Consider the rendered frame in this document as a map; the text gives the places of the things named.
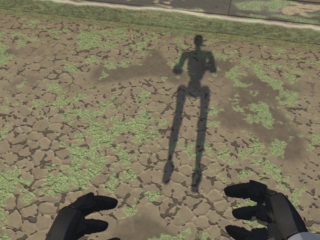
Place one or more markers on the robot right hand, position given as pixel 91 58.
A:
pixel 273 210

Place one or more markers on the robot left hand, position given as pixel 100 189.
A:
pixel 70 222

